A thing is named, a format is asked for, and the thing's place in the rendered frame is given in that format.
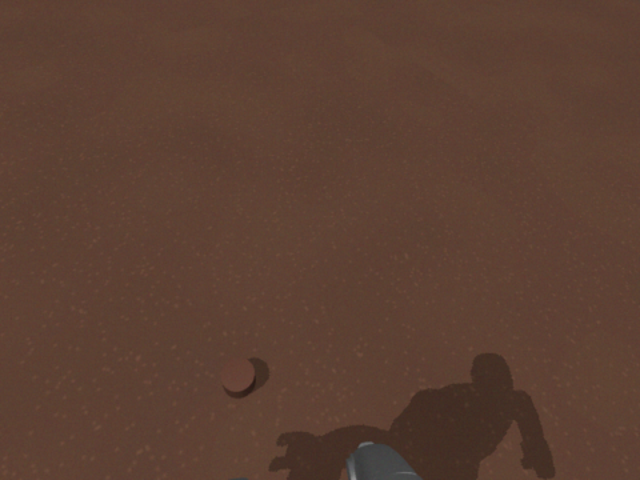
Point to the tin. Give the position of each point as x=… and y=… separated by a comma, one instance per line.
x=238, y=377

